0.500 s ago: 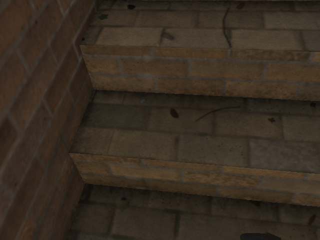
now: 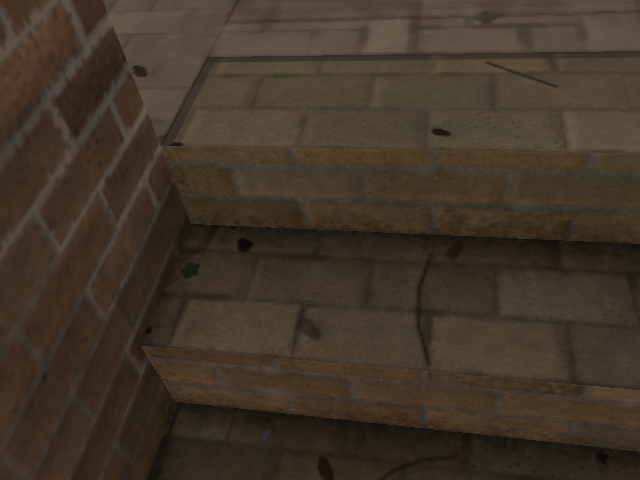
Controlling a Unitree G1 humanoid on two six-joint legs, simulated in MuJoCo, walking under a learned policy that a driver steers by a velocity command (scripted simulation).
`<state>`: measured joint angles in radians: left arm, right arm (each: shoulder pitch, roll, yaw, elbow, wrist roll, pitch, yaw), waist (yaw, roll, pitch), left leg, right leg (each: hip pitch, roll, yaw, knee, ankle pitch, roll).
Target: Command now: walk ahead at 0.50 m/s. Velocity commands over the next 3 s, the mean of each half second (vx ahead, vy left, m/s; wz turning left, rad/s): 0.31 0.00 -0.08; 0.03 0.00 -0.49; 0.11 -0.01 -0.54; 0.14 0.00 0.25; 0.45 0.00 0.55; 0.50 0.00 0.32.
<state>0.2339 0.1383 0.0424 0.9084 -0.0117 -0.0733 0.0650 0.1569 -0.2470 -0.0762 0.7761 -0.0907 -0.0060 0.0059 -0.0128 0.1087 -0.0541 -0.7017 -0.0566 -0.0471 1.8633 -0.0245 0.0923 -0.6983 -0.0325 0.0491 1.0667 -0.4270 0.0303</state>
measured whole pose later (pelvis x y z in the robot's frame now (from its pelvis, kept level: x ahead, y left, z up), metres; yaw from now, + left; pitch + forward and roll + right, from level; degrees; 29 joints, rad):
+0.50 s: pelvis +0.23 +0.13 +0.13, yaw -2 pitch +7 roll +0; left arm 0.28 0.24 0.09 0.98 -0.05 -0.07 -0.08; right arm 0.02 -0.23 -0.01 0.82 -0.02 -0.06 0.09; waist -0.01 0.01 -0.10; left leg -1.00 0.11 0.12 1.32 -0.43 0.06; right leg -0.60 0.00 0.21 1.52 -0.21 0.08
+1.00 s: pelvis +0.20 +0.10 +0.19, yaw -18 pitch +2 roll +4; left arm 0.27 0.22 0.11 0.85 0.05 -0.02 -0.01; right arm 0.11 -0.16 -0.01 0.84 -0.06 -0.16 -0.02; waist -0.01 -0.03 -0.07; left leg -0.65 0.29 0.35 0.96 -0.34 0.00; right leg -0.63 -0.14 0.07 1.32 -0.37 0.04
